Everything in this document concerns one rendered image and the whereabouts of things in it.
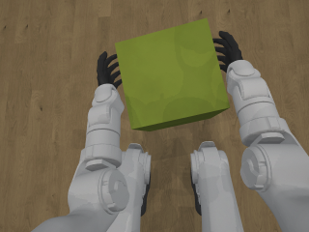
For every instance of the robot left upper arm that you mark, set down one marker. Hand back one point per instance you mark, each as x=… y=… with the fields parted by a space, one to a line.
x=95 y=199

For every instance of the robot left shin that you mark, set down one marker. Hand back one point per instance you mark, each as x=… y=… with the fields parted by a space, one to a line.
x=139 y=147

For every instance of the right robot hand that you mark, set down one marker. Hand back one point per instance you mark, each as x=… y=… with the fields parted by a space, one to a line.
x=230 y=50

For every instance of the left robot hand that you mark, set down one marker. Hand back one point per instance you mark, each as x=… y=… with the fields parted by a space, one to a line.
x=104 y=72

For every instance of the robot left forearm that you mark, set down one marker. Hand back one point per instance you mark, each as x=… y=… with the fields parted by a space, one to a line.
x=102 y=146

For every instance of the carton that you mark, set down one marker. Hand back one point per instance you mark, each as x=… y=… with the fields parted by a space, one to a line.
x=171 y=77

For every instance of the robot right thigh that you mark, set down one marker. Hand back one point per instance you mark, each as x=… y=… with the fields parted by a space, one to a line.
x=219 y=207

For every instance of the robot right upper arm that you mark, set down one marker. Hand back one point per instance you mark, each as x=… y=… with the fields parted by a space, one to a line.
x=280 y=174

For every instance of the robot right forearm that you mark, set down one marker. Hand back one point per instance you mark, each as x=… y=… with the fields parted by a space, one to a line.
x=259 y=120

